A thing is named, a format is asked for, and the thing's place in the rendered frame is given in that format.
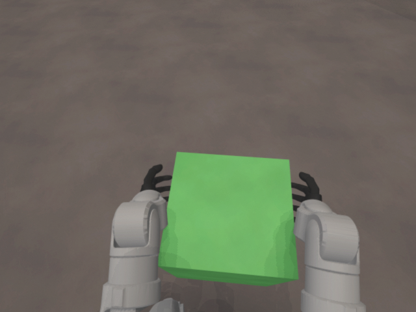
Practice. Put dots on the robot right hand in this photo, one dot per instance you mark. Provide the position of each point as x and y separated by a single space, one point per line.
311 192

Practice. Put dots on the right robot forearm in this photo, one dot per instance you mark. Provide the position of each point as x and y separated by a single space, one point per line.
332 259

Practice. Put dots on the left robot thigh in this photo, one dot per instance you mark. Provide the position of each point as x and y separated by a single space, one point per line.
168 306

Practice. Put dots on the left robot forearm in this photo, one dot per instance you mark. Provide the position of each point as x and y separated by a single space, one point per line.
133 282

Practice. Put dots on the robot left hand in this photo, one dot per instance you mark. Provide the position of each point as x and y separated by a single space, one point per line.
150 180

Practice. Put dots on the carton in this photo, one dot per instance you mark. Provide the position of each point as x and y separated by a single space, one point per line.
230 219

